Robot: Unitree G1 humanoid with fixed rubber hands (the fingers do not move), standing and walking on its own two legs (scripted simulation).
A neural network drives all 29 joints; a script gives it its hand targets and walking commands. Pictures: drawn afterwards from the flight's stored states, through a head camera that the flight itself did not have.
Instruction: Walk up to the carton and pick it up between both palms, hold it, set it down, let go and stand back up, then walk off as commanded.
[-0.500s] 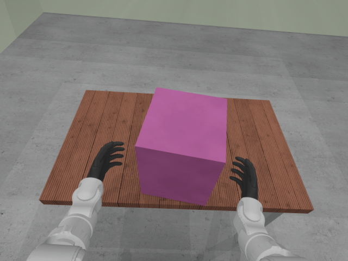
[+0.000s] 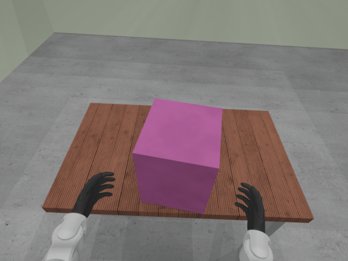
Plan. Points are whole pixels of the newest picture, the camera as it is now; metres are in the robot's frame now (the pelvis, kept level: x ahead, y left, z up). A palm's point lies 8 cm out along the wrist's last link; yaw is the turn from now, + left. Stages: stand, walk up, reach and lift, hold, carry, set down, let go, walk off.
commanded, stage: set down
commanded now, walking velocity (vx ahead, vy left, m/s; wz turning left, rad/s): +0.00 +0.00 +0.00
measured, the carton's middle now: (179, 157) +0.42 -0.02 -0.04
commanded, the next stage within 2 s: none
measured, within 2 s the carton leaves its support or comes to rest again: neither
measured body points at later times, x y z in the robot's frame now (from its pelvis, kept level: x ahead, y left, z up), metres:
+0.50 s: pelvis +0.01 -0.01 +0.00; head +0.00 +0.00 +0.45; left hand +0.24 +0.21 -0.02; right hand +0.22 -0.20 -0.04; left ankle +0.02 +0.10 -0.73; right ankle +0.04 -0.14 -0.73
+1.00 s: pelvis +0.02 -0.02 +0.00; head +0.01 -0.02 +0.45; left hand +0.23 +0.21 -0.04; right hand +0.22 -0.20 -0.05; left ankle +0.02 +0.10 -0.73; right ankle +0.04 -0.14 -0.73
